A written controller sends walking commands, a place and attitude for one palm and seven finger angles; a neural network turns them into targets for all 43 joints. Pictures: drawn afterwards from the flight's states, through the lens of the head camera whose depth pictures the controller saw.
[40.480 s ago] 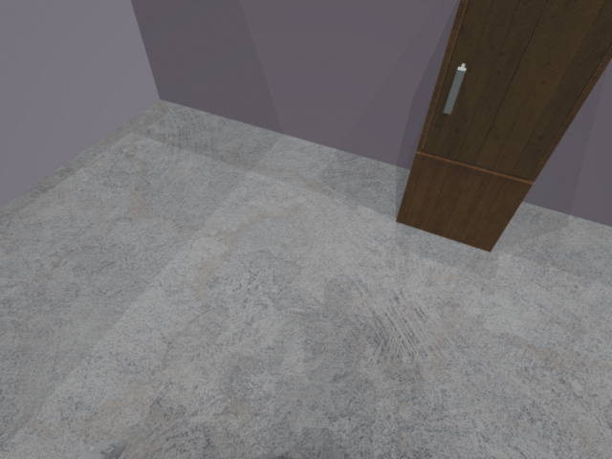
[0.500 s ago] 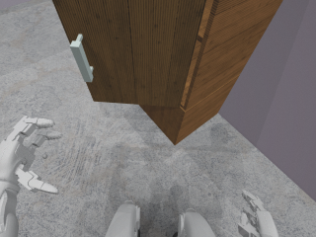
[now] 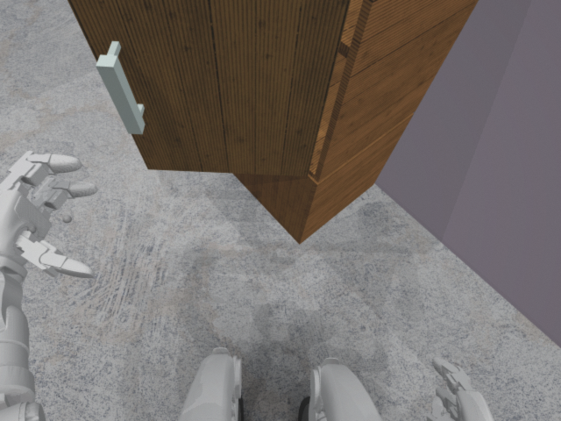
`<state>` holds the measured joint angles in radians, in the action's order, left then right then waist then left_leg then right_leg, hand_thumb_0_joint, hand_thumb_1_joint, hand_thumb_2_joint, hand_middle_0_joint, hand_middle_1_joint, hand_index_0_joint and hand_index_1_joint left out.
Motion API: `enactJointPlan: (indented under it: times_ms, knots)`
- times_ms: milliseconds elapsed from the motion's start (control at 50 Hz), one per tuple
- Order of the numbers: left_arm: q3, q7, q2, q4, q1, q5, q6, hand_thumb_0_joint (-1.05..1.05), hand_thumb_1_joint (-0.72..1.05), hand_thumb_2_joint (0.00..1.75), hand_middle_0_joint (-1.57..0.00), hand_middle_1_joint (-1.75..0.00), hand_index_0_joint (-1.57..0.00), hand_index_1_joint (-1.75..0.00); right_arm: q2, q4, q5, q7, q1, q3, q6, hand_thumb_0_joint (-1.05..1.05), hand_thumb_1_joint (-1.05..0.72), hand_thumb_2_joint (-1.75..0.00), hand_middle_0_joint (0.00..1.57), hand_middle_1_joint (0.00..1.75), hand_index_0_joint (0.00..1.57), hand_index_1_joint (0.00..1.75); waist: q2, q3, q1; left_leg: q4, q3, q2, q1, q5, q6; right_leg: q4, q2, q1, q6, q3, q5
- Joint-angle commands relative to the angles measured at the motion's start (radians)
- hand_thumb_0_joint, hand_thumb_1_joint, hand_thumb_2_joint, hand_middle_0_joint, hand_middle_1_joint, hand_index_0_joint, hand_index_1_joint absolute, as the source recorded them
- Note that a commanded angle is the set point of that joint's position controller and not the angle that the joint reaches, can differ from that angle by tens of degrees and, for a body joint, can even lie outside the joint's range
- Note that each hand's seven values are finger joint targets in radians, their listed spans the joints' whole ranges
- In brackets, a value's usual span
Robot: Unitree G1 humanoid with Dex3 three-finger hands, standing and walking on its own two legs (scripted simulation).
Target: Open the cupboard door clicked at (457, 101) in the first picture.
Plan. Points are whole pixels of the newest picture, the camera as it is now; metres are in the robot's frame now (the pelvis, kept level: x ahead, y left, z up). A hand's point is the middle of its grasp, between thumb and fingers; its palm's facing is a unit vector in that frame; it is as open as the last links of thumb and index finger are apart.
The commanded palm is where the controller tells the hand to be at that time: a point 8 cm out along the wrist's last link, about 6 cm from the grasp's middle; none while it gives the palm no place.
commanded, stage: move the hooked fingers beside the handle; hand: left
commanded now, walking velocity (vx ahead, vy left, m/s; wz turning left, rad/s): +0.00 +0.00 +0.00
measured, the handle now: (126, 89) +0.60 +0.28 +0.04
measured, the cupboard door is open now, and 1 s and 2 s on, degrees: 49 49 49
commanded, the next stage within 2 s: slide the fingers in behind the handle in 1.96 s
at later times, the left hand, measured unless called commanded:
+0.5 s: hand (66, 174) +0.43 +0.32 +0.04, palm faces +0.01 -1.00 -0.01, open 14.0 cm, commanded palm +0.42 +0.35 +0.04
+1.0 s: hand (78, 125) +0.51 +0.33 +0.05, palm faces +0.04 -1.00 -0.03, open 14.0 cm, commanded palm +0.52 +0.35 +0.03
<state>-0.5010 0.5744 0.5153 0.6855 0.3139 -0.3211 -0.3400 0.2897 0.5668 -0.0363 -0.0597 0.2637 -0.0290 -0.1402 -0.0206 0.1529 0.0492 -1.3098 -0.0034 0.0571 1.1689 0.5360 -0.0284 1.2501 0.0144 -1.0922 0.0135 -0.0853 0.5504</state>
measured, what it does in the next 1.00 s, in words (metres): stands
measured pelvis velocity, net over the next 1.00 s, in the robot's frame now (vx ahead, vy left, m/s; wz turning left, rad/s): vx -0.01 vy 0.01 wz -0.06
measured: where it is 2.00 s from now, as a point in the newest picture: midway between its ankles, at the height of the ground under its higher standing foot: outside the picture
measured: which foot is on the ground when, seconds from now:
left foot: down 0.00-1.00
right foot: down 0.00-1.00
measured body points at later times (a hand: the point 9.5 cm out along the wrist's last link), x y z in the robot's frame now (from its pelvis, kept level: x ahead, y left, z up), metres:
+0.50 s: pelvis -0.01 +0.02 -0.01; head +0.14 +0.06 +0.42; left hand +0.42 +0.37 +0.04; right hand +0.08 -0.26 -0.10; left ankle +0.04 +0.10 -0.62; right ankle +0.02 -0.12 -0.62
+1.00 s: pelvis -0.01 +0.01 -0.03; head +0.18 +0.06 +0.37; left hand +0.50 +0.38 +0.05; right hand +0.01 -0.27 -0.12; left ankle +0.04 +0.10 -0.62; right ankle +0.02 -0.12 -0.62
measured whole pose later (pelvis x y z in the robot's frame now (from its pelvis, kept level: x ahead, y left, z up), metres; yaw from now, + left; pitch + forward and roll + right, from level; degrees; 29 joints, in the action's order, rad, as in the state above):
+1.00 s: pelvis -0.01 +0.01 -0.03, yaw -3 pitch +31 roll -8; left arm -0.62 0.57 0.91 1.23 0.99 -0.09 -0.35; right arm 0.31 0.59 0.00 -0.04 0.32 -0.09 0.03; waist -0.03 0.11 0.19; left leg -1.45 -0.03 0.08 1.44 0.55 -0.05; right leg 1.34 0.04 -1.33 0.00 -0.11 0.54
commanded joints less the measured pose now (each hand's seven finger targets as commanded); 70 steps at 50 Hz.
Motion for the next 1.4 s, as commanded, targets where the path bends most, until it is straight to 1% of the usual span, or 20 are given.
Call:
enactJointPlan:
  times_ms: [0,120,160,220,280,400,460,480,600,680,780,860,1000,1100,1120,1140,1220,1260,1340,1380]
  knots:
    - [-0.092,-0.012,0.295,-0.118,0.281,-0.016,-0.092,0.0,-0.5,0.3,-0.3,-1.2,-0.3,-1.2,0.175,-0.091,-0.003,-0.011,0.072,0.074,-0.024,0.0,-0.9,-0.9,0.2,0.3,0.2,0.3,-0.072,0.365,0.003,0.157,-0.043,-0.027,-0.302,-0.283,-0.005,-0.15,0.026,0.133,0.016,0.054,-0.215]
    - [-0.098,0.017,0.345,-0.068,0.403,0.01,-0.133,0.0,-0.5,0.3,-0.3,-1.2,-0.3,-1.2,0.195,-0.058,0.004,-0.009,0.107,0.081,-0.001,0.0,-0.9,-0.9,0.2,0.3,0.2,0.3,-0.121,0.451,0.012,0.157,-0.067,-0.018,-0.402,-0.341,0.004,-0.134,0.026,0.076,0.02,0.042,-0.227]
    - [-0.1,0.026,0.358,-0.033,0.434,0.017,-0.131,0.0,-0.5,0.3,-0.3,-1.2,-0.3,-1.2,0.197,-0.048,0.004,-0.009,0.112,0.081,0.009,0.0,-0.9,-0.9,0.2,0.3,0.2,0.3,-0.144,0.441,0.013,0.159,-0.074,-0.018,-0.408,-0.341,0.006,-0.135,0.025,0.06,0.021,0.039,-0.217]
    - [-0.146,0.028,0.424,0.013,0.474,0.028,-0.13,0.0,-0.5,0.3,-0.3,-1.2,-0.3,-1.2,0.206,-0.041,0.009,-0.01,0.127,0.079,0.024,0.0,-0.9,-0.9,0.2,0.3,0.2,0.3,-0.132,0.46,0.006,0.157,-0.085,-0.012,-0.416,-0.364,0.009,-0.124,0.028,0.05,0.024,0.031,-0.222]
    - [-0.1,0.02,0.381,0.043,0.529,0.045,-0.129,0.0,-0.5,0.3,-0.3,-1.2,-0.3,-1.2,0.203,-0.038,0.011,-0.006,0.132,0.08,0.035,0.0,-0.9,-0.9,0.2,0.3,0.2,0.3,-0.169,0.448,0.021,0.166,-0.101,-0.011,-0.454,-0.353,0.015,-0.125,0.026,-0.008,0.024,0.021,-0.193]
    - [-0.098,0.011,0.412,0.113,0.628,0.068,-0.139,0.0,-0.5,0.3,-0.3,-1.2,-0.3,-1.2,0.211,-0.032,0.019,-0.001,0.152,0.073,0.067,0.0,-0.9,-0.9,0.2,0.3,0.2,0.3,-0.185,0.452,0.037,0.158,-0.12,-0.005,-0.474,-0.376,0.02,-0.109,0.031,-0.06,0.029,0.01,-0.186]
    - [-0.097,0.003,0.447,0.198,0.696,0.1,-0.131,0.0,-0.5,0.3,-0.3,-1.2,-0.3,-1.2,0.22,-0.023,0.02,-0.002,0.16,0.069,0.086,0.0,-0.9,-0.9,0.2,0.3,0.2,0.3,-0.147,0.41,0.057,0.154,-0.123,-0.004,-0.416,-0.286,0.013,-0.11,0.031,-0.081,0.024,0.012,-0.15]
    - [-0.082,0.001,0.445,0.202,0.734,0.109,-0.131,0.0,-0.5,0.3,-0.3,-1.2,-0.3,-1.2,0.22,-0.023,0.021,-0.004,0.158,0.066,0.088,0.0,-0.9,-0.9,0.2,0.3,0.2,0.3,-0.171,0.402,0.066,0.155,-0.127,-0.004,-0.416,-0.27,0.013,-0.109,0.029,-0.098,0.024,0.011,-0.141]
    - [-0.082,-0.018,0.492,0.194,0.871,0.13,-0.154,0.0,-0.5,0.3,-0.3,-1.2,-0.3,-1.2,0.229,-0.009,0.033,-0.004,0.18,0.059,0.108,0.0,-0.9,-0.9,0.2,0.3,0.2,0.3,-0.243,0.479,0.084,0.142,-0.167,0.003,-0.502,-0.33,0.03,-0.08,0.032,-0.171,0.03,0.001,-0.154]
    - [-0.12,-0.025,0.562,0.271,0.879,0.149,-0.124,0.0,-0.5,0.3,-0.3,-1.2,-0.3,-1.2,0.234,-0.007,0.031,-0.005,0.194,0.049,0.129,0.0,-0.9,-0.9,0.2,0.3,0.2,0.3,-0.189,0.5,0.093,0.11,-0.144,0.001,-0.429,-0.335,0.01,-0.088,0.033,-0.121,0.021,0.01,-0.169]
    - [-0.145,-0.027,0.666,0.325,0.957,0.183,-0.087,0.0,-0.5,0.3,-0.3,-1.2,-0.3,-1.2,0.235,-0.017,0.03,-0.008,0.205,0.028,0.147,0.0,-0.9,-0.9,0.2,0.3,0.2,0.3,-0.188,0.487,0.113,0.061,-0.114,-0.001,-0.321,-0.337,-0.009,-0.081,0.038,-0.086,0.013,0.024,-0.191]
    - [-0.18,-0.021,0.743,0.315,0.992,0.199,-0.088,0.0,-0.5,0.3,-0.3,-1.2,-0.3,-1.2,0.238,-0.019,0.034,-0.005,0.22,0.021,0.156,0.0,-0.9,-0.9,0.2,0.3,0.2,0.3,-0.242,0.553,0.11,0.034,-0.117,0.006,-0.34,-0.403,-0.006,-0.062,0.045,-0.086,0.016,0.023,-0.227]
    - [-0.141,0.011,0.76,0.399,1.065,0.218,-0.031,0.0,-0.5,0.3,-0.3,-1.2,-0.3,-1.2,0.242,-0.017,0.03,-0.006,0.245,0.0,0.177,0.0,-0.9,-0.9,0.2,0.3,0.2,0.3,-0.261,0.512,0.153,0.005,-0.126,0.01,-0.303,-0.392,-0.015,-0.052,0.052,-0.149,0.012,0.013,-0.219]
    - [-0.128,0.001,0.803,0.369,1.173,0.247,-0.018,0.0,-0.5,0.3,-0.3,-1.2,-0.3,-1.2,0.246,-0.013,0.04,-0.012,0.27,-0.011,0.183,0.0,-0.9,-0.9,0.2,0.3,0.2,0.3,-0.308,0.555,0.182,-0.018,-0.143,0.018,-0.329,-0.413,-0.015,-0.034,0.052,-0.198,0.011,0.006,-0.22]
    - [-0.158,-0.001,0.849,0.361,1.177,0.253,-0.02,0.0,-0.5,0.3,-0.3,-1.2,-0.3,-1.2,0.25,-0.012,0.042,-0.013,0.275,-0.014,0.186,0.0,-0.9,-0.9,0.2,0.3,0.2,0.3,-0.316,0.579,0.175,-0.027,-0.142,0.019,-0.331,-0.428,-0.015,-0.031,0.051,-0.187,0.01,0.006,-0.228]
    - [-0.146,-0.002,0.846,0.371,1.196,0.257,-0.017,0.0,-0.5,0.3,-0.3,-1.2,-0.3,-1.2,0.249,-0.011,0.043,-0.012,0.277,-0.017,0.189,0.0,-0.9,-0.9,0.2,0.3,0.2,0.3,-0.312,0.578,0.186,-0.03,-0.143,0.02,-0.327,-0.431,-0.015,-0.031,0.053,-0.188,0.01,0.005,-0.23]
    - [-0.173,0.004,0.865,0.375,1.094,0.265,0.005,0.0,-0.5,0.3,-0.3,-1.2,-0.3,-1.2,0.247,-0.031,0.047,-0.002,0.288,-0.018,0.204,0.0,-0.9,-0.9,0.2,0.3,0.2,0.3,-0.352,0.603,0.148,-0.016,-0.148,0.023,-0.373,-0.479,-0.005,-0.028,0.056,-0.182,0.012,-0.005,-0.241]
    - [-0.155,0.006,0.837,0.358,1.089,0.265,0.026,0.0,-0.5,0.3,-0.3,-1.2,-0.3,-1.2,0.243,-0.037,0.047,0.002,0.292,-0.015,0.212,0.0,-0.9,-0.9,0.2,0.3,0.2,0.3,-0.349,0.587,0.154,-0.005,-0.151,0.027,-0.385,-0.479,-0.005,-0.037,0.057,-0.185,0.009,-0.009,-0.243]
    - [-0.193,0.008,0.876,0.326,1.096,0.258,0.032,0.0,-0.5,0.3,-0.3,-1.2,-0.3,-1.2,0.247,-0.037,0.048,0.004,0.297,-0.013,0.22,0.0,-0.9,-0.9,0.2,0.3,0.2,0.3,-0.321,0.583,0.157,-0.001,-0.153,0.03,-0.368,-0.469,-0.008,-0.038,0.062,-0.177,0.008,-0.011,-0.242]
    - [-0.196,-0.002,0.871,0.268,1.143,0.253,0.012,0.0,-0.5,0.3,-0.3,-1.2,-0.3,-1.2,0.244,-0.027,0.05,0.007,0.298,-0.008,0.214,0.0,-0.9,-0.9,0.2,0.3,0.2,0.3,-0.354,0.595,0.162,0.007,-0.161,0.033,-0.407,-0.466,-0.004,-0.044,0.062,-0.191,0.01,-0.012,-0.233]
